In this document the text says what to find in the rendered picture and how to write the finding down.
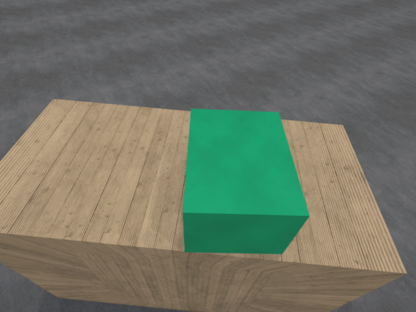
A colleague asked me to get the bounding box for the pedestal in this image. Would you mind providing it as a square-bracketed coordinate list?
[0, 99, 407, 312]

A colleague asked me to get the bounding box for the carton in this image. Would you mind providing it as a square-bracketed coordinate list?
[183, 109, 309, 254]

